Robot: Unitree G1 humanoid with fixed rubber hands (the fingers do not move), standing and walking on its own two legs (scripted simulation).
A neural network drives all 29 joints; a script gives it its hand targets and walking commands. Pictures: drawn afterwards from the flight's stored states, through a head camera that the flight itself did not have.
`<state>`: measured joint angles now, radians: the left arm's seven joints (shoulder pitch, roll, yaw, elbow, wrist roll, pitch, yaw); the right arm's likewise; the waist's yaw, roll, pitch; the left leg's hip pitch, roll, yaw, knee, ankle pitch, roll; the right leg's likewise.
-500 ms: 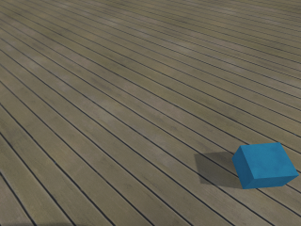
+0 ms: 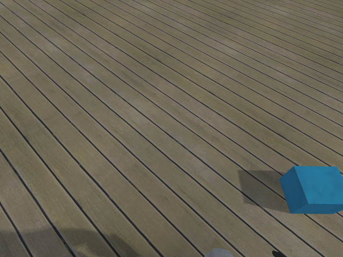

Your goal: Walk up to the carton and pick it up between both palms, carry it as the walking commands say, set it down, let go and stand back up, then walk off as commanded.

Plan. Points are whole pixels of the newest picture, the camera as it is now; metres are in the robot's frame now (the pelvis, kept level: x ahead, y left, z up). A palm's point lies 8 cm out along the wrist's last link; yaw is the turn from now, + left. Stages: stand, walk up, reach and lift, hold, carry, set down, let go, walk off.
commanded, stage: walk off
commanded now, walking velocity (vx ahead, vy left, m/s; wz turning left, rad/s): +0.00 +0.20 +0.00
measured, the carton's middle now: (313, 190) +0.55 -0.80 -0.68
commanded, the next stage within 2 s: stand in 0.36 s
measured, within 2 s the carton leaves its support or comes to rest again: neither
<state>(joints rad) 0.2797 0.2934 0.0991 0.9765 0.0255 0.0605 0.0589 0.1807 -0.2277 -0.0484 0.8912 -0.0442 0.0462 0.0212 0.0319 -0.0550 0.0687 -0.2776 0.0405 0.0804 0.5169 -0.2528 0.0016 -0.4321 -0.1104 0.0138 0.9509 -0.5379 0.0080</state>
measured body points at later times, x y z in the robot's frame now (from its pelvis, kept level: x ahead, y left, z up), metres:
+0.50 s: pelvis -0.01 +0.10 +0.01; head +0.02 +0.07 +0.46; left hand +0.02 +0.36 -0.12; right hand +0.03 -0.15 -0.15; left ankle -0.01 +0.27 -0.68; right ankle -0.01 -0.02 -0.74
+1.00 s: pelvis -0.01 +0.18 +0.01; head +0.00 +0.17 +0.46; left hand +0.01 +0.41 -0.15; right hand +0.03 -0.05 -0.15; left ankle +0.00 +0.28 -0.74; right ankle -0.02 +0.06 -0.74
